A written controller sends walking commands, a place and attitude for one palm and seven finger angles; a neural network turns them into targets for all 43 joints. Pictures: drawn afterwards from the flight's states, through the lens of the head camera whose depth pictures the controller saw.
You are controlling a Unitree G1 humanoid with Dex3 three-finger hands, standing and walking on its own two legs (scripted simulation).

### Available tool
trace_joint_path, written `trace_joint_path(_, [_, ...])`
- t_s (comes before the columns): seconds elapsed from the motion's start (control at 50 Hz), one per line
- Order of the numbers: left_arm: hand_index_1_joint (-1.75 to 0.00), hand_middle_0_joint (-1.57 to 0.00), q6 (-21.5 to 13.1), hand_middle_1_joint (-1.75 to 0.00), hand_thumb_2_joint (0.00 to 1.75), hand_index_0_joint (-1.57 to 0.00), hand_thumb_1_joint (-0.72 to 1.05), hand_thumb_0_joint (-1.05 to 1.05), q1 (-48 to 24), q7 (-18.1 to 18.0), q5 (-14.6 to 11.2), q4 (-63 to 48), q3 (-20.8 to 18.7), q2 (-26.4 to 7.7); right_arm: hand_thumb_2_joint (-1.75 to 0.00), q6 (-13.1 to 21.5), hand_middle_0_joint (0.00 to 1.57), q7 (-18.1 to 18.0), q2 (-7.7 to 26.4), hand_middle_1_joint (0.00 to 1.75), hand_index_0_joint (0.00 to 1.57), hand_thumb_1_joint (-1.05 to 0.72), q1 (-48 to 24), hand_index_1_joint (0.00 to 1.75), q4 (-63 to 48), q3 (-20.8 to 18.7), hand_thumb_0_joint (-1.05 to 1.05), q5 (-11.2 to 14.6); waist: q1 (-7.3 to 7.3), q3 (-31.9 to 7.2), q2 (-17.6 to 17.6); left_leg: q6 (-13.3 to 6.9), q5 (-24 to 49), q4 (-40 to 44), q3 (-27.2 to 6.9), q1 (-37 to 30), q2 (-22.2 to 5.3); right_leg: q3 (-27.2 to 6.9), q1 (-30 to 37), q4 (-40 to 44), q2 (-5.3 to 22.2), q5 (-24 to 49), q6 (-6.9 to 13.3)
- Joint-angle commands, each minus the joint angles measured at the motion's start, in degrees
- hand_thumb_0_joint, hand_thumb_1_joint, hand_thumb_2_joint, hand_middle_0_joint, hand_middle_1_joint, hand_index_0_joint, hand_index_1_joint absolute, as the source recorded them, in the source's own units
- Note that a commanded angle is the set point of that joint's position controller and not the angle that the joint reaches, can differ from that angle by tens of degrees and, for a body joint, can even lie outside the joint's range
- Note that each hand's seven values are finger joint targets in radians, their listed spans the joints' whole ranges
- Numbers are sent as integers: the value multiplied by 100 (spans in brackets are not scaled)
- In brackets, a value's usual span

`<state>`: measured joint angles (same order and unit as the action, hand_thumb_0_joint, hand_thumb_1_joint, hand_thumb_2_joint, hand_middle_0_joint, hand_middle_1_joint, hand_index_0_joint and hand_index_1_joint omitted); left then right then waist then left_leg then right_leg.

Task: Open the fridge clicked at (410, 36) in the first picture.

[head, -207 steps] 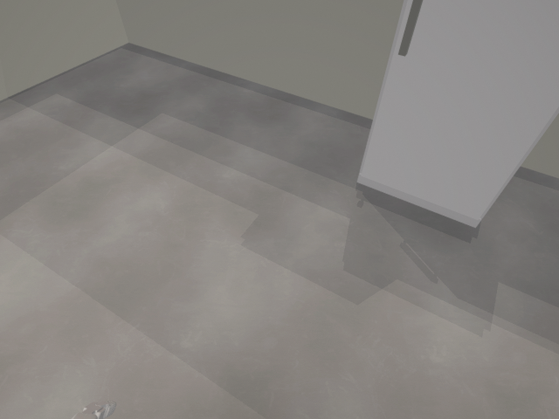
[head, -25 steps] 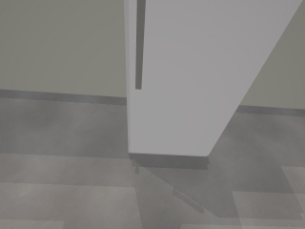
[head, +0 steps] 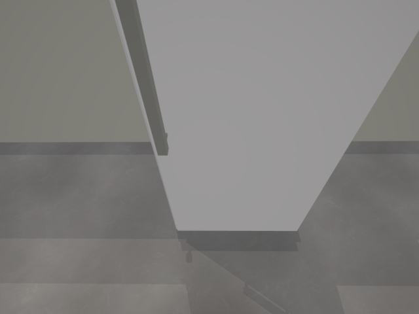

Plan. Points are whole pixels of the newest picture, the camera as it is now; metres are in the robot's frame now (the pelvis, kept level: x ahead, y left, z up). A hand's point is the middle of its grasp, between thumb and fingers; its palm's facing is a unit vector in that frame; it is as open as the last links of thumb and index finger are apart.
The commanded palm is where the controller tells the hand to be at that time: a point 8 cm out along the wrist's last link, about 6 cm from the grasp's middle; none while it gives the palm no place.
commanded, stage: come to a stop and stand still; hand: left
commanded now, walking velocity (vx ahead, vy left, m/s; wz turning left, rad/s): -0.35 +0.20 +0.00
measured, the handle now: (146, 68) +0.53 +0.14 +0.20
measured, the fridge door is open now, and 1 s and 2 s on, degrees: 0 0 0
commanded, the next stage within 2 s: look again from close up in 1.48 s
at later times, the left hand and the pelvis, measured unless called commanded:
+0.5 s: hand out of the picture +0.06 +0.21 -0.18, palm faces +0.03 -0.97 -0.23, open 7.3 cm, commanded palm none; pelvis +0.02 +0.02 +0.00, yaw -2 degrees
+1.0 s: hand out of the picture -0.03 +0.17 -0.16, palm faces +0.08 -0.98 -0.21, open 7.3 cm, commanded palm none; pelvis -0.02 +0.00 +0.01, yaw +0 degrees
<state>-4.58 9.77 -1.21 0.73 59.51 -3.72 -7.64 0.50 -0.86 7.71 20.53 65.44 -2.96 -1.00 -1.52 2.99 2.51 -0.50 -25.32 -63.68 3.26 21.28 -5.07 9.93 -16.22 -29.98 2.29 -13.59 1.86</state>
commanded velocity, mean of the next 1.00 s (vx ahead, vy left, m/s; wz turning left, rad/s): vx -0.03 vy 0.03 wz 0.00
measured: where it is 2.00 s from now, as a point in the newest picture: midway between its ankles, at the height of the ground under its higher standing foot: outside the picture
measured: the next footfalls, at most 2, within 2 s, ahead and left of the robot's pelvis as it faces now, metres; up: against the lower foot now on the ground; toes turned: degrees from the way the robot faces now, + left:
left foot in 0.22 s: +0.15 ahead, +0.11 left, +0.00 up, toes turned +6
right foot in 0.64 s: +0.01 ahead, -0.14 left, +0.00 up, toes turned -5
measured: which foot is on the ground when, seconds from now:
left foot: up 0.00-0.20, down 0.22-0.64, up 0.66-1.00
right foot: down 0.00-0.24, up 0.26-0.62, down 0.64-1.00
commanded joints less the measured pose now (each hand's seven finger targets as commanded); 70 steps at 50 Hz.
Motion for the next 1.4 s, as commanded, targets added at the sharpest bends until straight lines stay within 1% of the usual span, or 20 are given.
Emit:
trace_joint_path(0.0, [-30, -20, 51, -30, 90, -20, 90, 0, 544, -80, 82, 8, 68, -432, -90, 19, 20, -10, -72, 30, 20, -90, 260, 30, -305, 42, 0, -10, -65, -42, -645, 209, 368, 808, -82, 306, -244, -812, 166, 1371, 1479, 3138, 665])
trace_joint_path(0.08, [-30, -20, 206, -30, 90, -20, 90, 0, 565, -133, 68, -15, 67, -743, -90, -75, 20, -20, -5, 30, 20, -90, -137, 30, -428, 111, 0, 65, 106, -244, -948, 301, 803, 2195, 185, -142, 114, -681, 511, 874, 1250, 4276, 650])
trace_joint_path(0.16, [-30, -20, 404, -30, 90, -20, 90, 0, 494, -170, 25, -139, -56, -1019, -90, -158, 20, -34, 485, 30, 20, -90, -337, 30, -647, -38, 0, 32, 57, -301, -1078, 273, 1858, 3283, 165, -707, 134, -775, 505, 252, 1273, 3477, 499])
trace_joint_path(0.18, [-30, -20, 448, -30, 90, -20, 90, 0, 496, -172, 19, -200, -62, -981, -90, -131, 20, -30, 639, 30, 20, -90, -270, 30, -663, -74, 0, 15, 26, -430, -658, 173, 3278, 3609, -5, -1180, -79, -666, 259, -69, 1064, 2844, 276])
trace_joint_path(0.22, [-30, -20, 536, -30, 90, -20, 90, 0, 783, -193, -42, -318, 20, -623, -90, -93, 20, -70, 1224, 30, 20, -90, -223, 30, -807, -152, 0, -7, 58, -708, 966, -735, 6637, 3988, -1275, -1687, -1549, -247, -239, -1264, 155, -762, -322])
trace_joint_path(0.24, [-30, -20, 569, -30, 90, -20, 90, 0, 817, -207, -34, -295, 38, -657, -90, -101, 20, -107, 1238, 30, 20, -90, -390, 30, -829, -155, 0, -3, 81, -681, 1197, -1092, 6556, 4283, -1366, -1447, -1718, -581, -251, -2290, -29, -2300, -344])
trace_joint_path(0.28, [-30, -20, 660, -30, 90, -20, 90, 0, 690, -192, -14, -231, -35, -773, -90, -106, 20, -189, 1094, 30, 20, -90, -814, 30, -1001, -108, 0, -6, 112, -568, 922, -1164, 5530, 4371, -1206, -1081, -1593, -1132, -519, -3215, 34, -2072, -318])
trace_joint_path(0.38, [-30, -20, 717, -30, 90, -20, 90, 0, 764, -126, 18, -271, -93, -766, -90, -126, 20, -188, 1100, 30, 20, -90, -1049, 30, -1167, -167, 0, -10, 106, -984, 241, -1071, 4727, 4228, -851, -1648, -1357, -1176, -984, -3653, -72, -1442, -461])
trace_joint_path(0.52, [-30, -20, 739, -30, 90, -20, 90, 0, 812, -47, 36, -355, 6, -546, -90, -184, 20, -75, 1136, 30, 20, -90, -1058, 30, -1071, -251, 0, -61, 22, -745, 859, -851, 952, 4994, -1168, -946, -1233, -755, -69, -1332, 7, -1583, -331])
trace_joint_path(0.58, [-30, -20, 621, -30, 90, -20, 90, 0, 1638, -45, 49, 27, 27, -527, -90, -230, 20, 1, 1009, 30, 20, -90, -1107, 30, -968, -253, 0, -40, 364, -642, 450, -280, -371, 4889, -635, -32, -570, -394, 1331, 648, -164, -549, -214])
trace_joint_path(0.6, [-30, -20, 576, -30, 90, -20, 90, 0, 1757, -69, 116, 52, 15, -781, -90, -275, 20, 27, 721, 30, 20, -90, -1088, 30, -978, -201, 0, 28, 387, -408, -397, 35, -598, 4163, -234, 365, -123, -1113, 1227, 1473, 412, -1215, -49])
trace_joint_path(0.62, [-30, -20, 540, -30, 90, -20, 90, 0, 1423, -87, 154, -85, -12, -1187, -90, -315, 20, 60, 368, 30, 20, -90, -1101, 30, -1107, -108, 0, 62, 270, 24, -1762, 304, -256, 3141, 73, 656, 356, -2818, 330, 2443, 1523, -3019, 396])
trace_joint_path(0.64, [-30, -20, 563, -30, 90, -20, 90, 0, 837, -112, 133, -333, -42, -1401, -90, -344, 20, 101, 568, 30, 20, -90, -1370, 30, -1220, -155, 0, 5, 336, 527, -1573, 257, -135, 2311, -111, 448, 255, -3229, -855, 2931, 2115, -3479, 685])
trace_joint_path(0.72, [-30, -20, 379, -30, 90, -20, 90, 0, 230, -92, 50, -404, 14, -1074, -90, -299, 20, 167, 599, 30, 20, -90, -570, 30, -722, -152, 0, -44, -14, 636, -1210, 213, 901, 1324, -213, 413, 225, -1961, -510, 2323, 1281, -1424, 319])
trace_joint_path(0.84, [-30, -20, 282, -30, 90, -20, 90, 0, 1333, -91, 83, -27, -36, -1051, -90, -130, 20, 116, 672, 30, 20, -90, -739, 30, -862, -81, 0, -27, 500, 13, -1200, 367, 439, 1896, -54, 860, 212, -1920, 1451, 1559, 1588, 902, 565])
trace_joint_path(0.9, [-30, -20, 312, -30, 90, -20, 90, 0, 1341, -112, 108, 85, -76, -1110, -90, -83, 20, 52, 576, 30, 20, -90, -773, 30, -888, -3, 0, 25, 531, -196, -1322, 341, 61, 2745, -25, 318, 226, -1941, 1508, 1185, 1670, 2033, 707])
trace_joint_path(0.96, [-30, -20, 367, -30, 90, -20, 90, 0, 890, -108, 23, 111, -31, -1001, -90, -11, 20, -1, 494, 30, 20, -90, -70, 30, -536, 49, 0, 56, 175, -389, -1237, 270, 1470, 4290, 128, -1300, 374, -1360, 713, 661, 1050, 1698, 224])
trace_joint_path(1.02, [-30, -20, 450, -30, 90, -20, 90, 0, 963, -91, -25, 103, 105, -459, -90, 51, 20, -88, 1091, 30, 20, -90, 12, 30, -436, -9, 0, 8, 249, -456, 356, -278, 2827, 4429, -884, -1620, -896, -670, 112, 220, 322, -198, -307])
trace_joint_path(1.1, [-30, -20, 516, -30, 90, -20, 90, 0, 769, -62, 24, 303, 174, -488, -90, 29, 20, -121, 859, 30, 20, -90, -417, 30, -425, 72, 0, 38, 262, 259, 534, -189, 2184, 4798, -622, -862, -508, -674, 413, 412, 304, 154, -360])
trace_joint_path(1.38, [-30, -20, 450, -30, 90, -20, 90, 0, 824, -79, 23, 560, 240, -666, -90, 97, 20, -105, 750, 30, 20, -90, -407, 30, -281, 109, 0, 55, 202, 8, -125, -10, 2317, 4635, -324, -1250, -231, -866, 658, 916, 495, 800, -347])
